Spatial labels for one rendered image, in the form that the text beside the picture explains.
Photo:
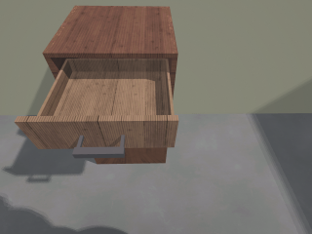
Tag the drawer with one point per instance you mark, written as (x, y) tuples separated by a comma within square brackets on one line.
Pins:
[(103, 99)]

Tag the cabinet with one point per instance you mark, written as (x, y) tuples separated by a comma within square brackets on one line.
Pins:
[(117, 32)]

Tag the handle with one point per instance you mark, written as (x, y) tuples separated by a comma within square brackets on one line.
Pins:
[(80, 152)]

